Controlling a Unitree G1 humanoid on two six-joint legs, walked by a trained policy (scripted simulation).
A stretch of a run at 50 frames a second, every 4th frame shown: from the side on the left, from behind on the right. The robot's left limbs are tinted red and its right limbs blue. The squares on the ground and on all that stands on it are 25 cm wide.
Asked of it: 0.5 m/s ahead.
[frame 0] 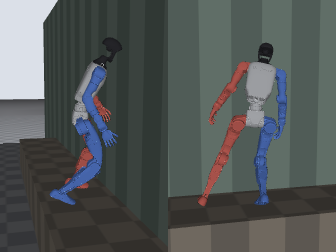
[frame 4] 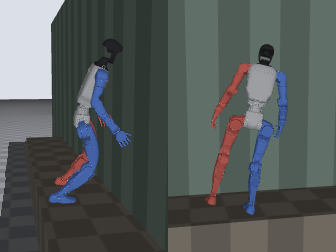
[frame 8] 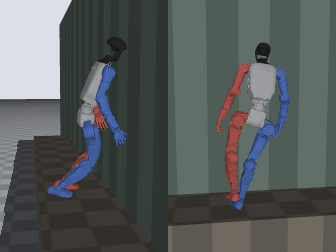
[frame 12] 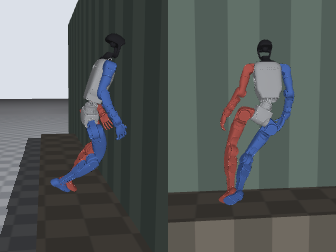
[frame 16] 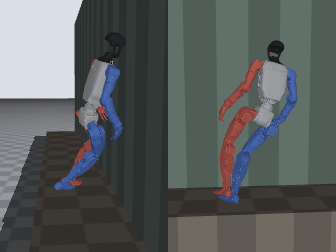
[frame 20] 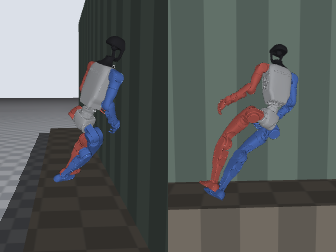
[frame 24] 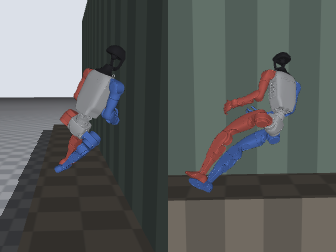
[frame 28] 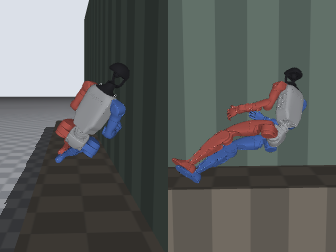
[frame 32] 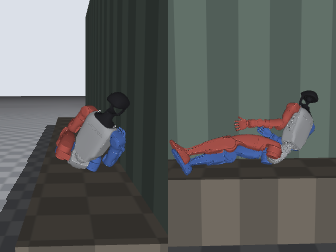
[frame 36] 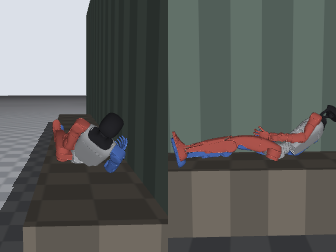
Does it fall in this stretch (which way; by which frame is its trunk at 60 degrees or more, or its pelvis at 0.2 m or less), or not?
yes: goes over to its right; its pelvis at 0.2 m or less by frame 32
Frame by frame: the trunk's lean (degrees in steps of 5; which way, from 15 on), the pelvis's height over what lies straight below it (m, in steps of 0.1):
0: 30 forward, 0.7
4: 30 forward and to its right, 0.7
8: 25 forward, 0.7
12: 20 forward, 0.7
16: 20 forward, 0.7
20: 25 forward, 0.6
24: 25 forward, 0.5
28: 35 forward, 0.3
32: 35 forward and to its right, 0.1
36: 60 to its right, 0.1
